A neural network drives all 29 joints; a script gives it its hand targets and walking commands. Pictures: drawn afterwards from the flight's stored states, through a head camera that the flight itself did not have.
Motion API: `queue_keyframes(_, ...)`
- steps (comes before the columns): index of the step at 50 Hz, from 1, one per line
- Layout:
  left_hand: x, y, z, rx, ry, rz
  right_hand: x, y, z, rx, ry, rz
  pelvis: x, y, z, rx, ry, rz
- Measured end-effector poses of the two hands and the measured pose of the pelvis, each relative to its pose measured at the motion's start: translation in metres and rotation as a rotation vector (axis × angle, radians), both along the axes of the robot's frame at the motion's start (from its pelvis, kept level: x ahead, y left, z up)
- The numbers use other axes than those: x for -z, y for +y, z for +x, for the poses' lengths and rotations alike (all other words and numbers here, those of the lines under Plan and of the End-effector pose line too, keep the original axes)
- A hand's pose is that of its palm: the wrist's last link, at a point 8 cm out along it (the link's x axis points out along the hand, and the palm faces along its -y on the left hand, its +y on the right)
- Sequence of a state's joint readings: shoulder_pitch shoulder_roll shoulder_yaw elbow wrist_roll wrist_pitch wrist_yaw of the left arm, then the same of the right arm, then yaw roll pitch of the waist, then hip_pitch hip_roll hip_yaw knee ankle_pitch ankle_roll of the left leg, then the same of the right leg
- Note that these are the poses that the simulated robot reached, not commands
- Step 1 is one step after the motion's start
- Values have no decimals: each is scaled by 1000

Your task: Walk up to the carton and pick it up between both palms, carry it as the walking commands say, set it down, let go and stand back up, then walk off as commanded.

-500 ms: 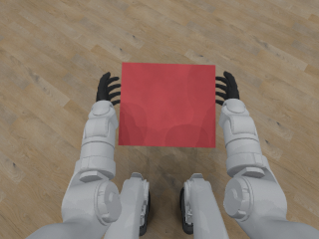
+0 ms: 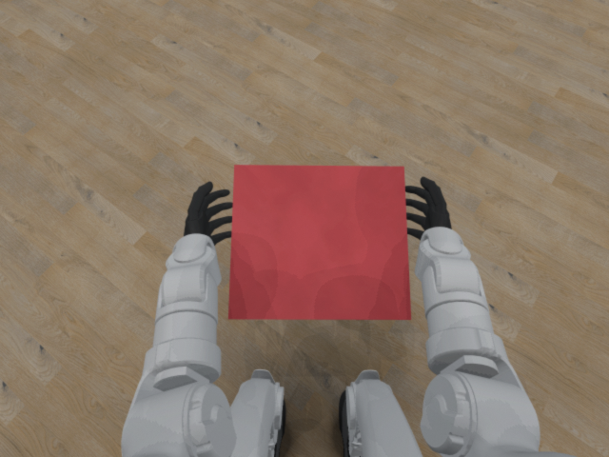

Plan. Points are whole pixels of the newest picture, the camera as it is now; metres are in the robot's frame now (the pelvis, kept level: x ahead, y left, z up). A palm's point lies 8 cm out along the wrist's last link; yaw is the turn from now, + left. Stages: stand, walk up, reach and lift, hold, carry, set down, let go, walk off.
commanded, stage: reach and lift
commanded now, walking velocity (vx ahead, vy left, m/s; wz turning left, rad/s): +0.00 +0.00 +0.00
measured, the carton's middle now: (316, 247) +0.42 +0.01 -0.12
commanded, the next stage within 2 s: none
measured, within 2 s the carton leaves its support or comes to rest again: neither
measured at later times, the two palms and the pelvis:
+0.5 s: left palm (176, 234) +0.37 +0.17 +0.04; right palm (453, 226) +0.39 -0.15 +0.04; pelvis +0.02 +0.00 +0.06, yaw +0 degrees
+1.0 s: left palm (149, 224) +0.35 +0.17 +0.11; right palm (484, 214) +0.37 -0.15 +0.11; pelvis +0.04 +0.00 +0.11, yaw +0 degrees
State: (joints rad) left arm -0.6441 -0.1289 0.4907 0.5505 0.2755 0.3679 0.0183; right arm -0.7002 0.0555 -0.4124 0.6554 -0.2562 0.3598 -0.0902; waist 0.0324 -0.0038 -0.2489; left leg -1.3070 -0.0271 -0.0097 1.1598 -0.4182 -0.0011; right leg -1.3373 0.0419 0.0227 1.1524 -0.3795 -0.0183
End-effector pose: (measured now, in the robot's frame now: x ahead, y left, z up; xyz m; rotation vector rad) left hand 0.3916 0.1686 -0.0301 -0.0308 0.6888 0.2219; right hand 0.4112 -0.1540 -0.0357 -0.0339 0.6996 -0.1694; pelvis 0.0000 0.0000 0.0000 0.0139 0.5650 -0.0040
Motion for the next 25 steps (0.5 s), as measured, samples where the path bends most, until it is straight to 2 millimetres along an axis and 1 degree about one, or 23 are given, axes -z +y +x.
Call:
queue_keyframes(15, -43, 2, -14, -2, 9, 6, -44, 0, -13, -26, 0, 9, -41, -1, 10, 2, -98, -2)
queue_keyframes(25, -71, 5, -23, 0, 11, 10, -72, 2, -22, -51, -3, 19, -64, 1, 15, 1, -181, -5)
